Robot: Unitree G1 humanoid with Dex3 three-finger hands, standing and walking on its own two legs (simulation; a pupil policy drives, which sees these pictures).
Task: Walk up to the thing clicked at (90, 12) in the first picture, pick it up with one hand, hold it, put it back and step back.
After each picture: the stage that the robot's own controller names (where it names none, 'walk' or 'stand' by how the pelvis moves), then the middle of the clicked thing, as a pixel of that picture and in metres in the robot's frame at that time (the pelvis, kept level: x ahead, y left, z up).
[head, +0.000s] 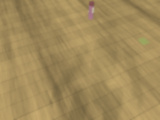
stand; (91, 10) +2.02 -0.15 -0.66
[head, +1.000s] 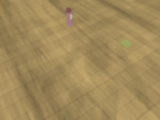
walk; (69, 17) +1.88 +0.20 -0.62
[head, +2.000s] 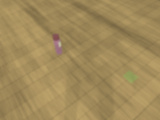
walk; (57, 44) +1.29 +0.31 -0.64
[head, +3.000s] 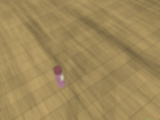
walk; (59, 77) +0.85 +0.26 -0.65
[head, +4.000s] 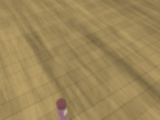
walk; (62, 110) +0.55 +0.15 -0.62
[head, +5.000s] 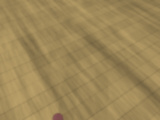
stand; out of the picture +0.42 +0.16 -0.64
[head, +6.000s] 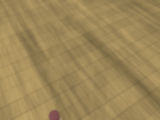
stand; out of the picture +0.43 +0.17 -0.64
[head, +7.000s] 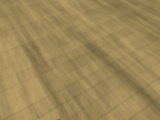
stand; out of the picture +0.42 +0.17 -0.66
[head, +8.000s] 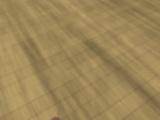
stand; out of the picture +0.42 +0.18 -0.66
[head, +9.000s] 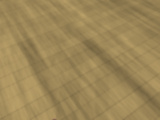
stand; out of the picture +0.40 +0.19 -0.66
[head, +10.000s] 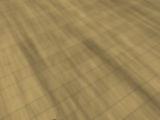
stand; out of the picture +0.40 +0.19 -0.66
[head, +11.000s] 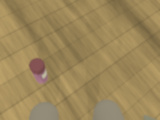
go down; (39, 72) +0.46 +0.18 -0.40
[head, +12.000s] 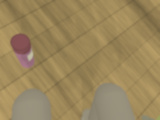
approach; (24, 53) +0.49 +0.20 -0.28
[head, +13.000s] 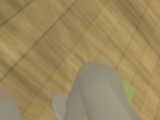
close in; out of the picture +0.48 +0.26 -0.18
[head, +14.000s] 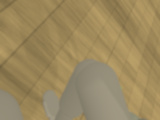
close; out of the picture +0.48 +0.28 -0.17
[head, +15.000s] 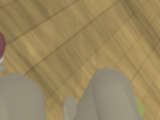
lift; out of the picture +0.38 +0.24 -0.12
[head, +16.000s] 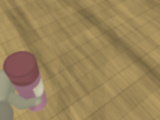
lift; (30, 87) +0.31 +0.16 +0.05
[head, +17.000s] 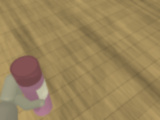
hold; (35, 90) +0.31 +0.15 +0.04
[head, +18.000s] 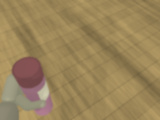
hold; (36, 91) +0.31 +0.15 +0.04
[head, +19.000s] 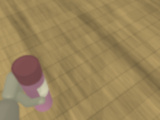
crouch; (36, 88) +0.33 +0.15 +0.01
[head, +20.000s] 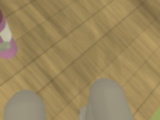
lower; out of the picture +0.49 +0.19 -0.04
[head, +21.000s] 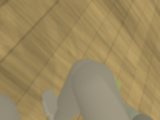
lower; out of the picture +0.45 +0.27 -0.18
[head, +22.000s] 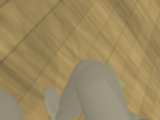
lower; out of the picture +0.45 +0.27 -0.18
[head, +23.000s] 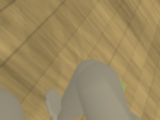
lower; out of the picture +0.45 +0.27 -0.17
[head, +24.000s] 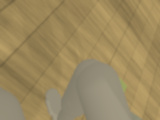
lower; out of the picture +0.44 +0.27 -0.17
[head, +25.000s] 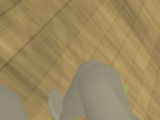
draw back; out of the picture +0.44 +0.25 -0.17
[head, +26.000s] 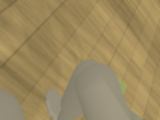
withdraw; out of the picture +0.44 +0.25 -0.18
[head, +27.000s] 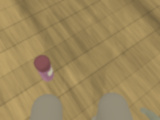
walk; (45, 69) +0.46 +0.17 -0.35
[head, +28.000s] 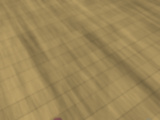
stand; out of the picture +0.39 +0.14 -0.60
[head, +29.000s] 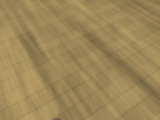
stand; out of the picture +0.39 +0.15 -0.60
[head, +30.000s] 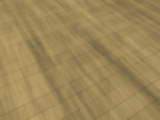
stand; out of the picture +0.40 +0.13 -0.65
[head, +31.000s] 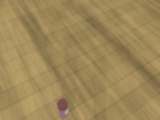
walk; (63, 109) +0.44 +0.10 -0.63
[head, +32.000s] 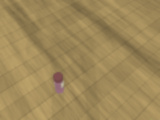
walk; (58, 83) +0.62 +0.15 -0.63
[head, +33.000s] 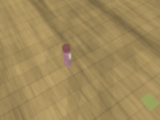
walk; (67, 55) +0.94 +0.16 -0.62
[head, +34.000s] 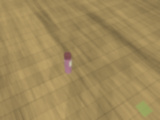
stand; (67, 63) +1.03 +0.14 -0.65
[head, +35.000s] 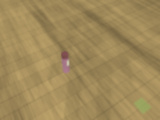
stand; (65, 62) +1.03 +0.16 -0.66
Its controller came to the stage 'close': yes
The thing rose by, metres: 0.69
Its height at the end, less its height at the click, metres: +0.00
